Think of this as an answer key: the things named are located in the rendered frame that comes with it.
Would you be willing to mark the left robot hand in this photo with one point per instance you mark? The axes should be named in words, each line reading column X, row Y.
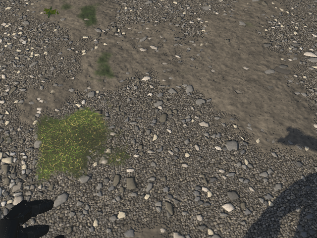
column 10, row 224

